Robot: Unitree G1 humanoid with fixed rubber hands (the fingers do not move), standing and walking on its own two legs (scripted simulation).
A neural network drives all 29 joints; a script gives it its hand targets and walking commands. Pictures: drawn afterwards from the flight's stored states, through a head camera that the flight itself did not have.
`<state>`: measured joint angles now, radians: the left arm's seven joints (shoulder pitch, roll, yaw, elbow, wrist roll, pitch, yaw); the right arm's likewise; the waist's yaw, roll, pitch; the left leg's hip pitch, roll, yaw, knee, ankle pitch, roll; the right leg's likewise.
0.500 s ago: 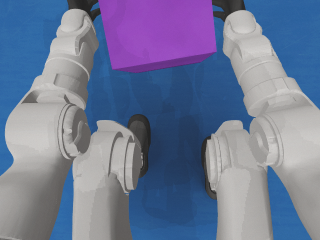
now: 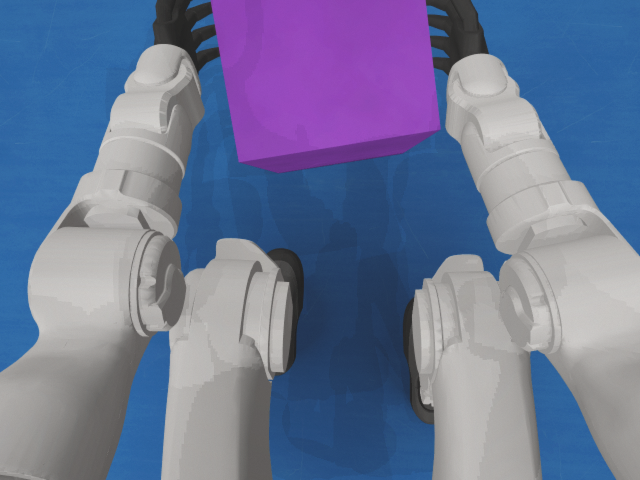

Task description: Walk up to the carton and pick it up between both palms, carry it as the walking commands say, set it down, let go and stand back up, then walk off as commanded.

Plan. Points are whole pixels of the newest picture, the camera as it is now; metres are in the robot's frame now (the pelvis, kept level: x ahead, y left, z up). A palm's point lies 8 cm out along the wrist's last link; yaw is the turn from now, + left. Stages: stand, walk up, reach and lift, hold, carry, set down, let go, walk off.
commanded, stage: reach and lift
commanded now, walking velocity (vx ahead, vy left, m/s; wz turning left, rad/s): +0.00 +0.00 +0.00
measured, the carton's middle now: (329, 92) +0.50 +0.07 -0.22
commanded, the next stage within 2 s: none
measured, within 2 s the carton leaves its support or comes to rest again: neither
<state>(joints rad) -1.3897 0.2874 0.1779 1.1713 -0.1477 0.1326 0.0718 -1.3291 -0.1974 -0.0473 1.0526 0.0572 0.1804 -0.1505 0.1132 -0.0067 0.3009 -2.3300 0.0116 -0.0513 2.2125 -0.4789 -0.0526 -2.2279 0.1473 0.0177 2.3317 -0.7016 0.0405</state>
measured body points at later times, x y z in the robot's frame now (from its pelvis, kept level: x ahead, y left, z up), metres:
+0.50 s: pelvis -0.04 +0.01 +0.03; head +0.31 +0.06 +0.30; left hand +0.50 +0.23 -0.10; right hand +0.52 -0.05 -0.11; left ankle +0.14 +0.14 -0.31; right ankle +0.08 -0.11 -0.31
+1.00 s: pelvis -0.04 +0.01 +0.06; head +0.31 +0.05 +0.33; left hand +0.49 +0.23 -0.07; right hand +0.51 -0.06 -0.07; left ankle +0.14 +0.14 -0.31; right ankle +0.08 -0.11 -0.31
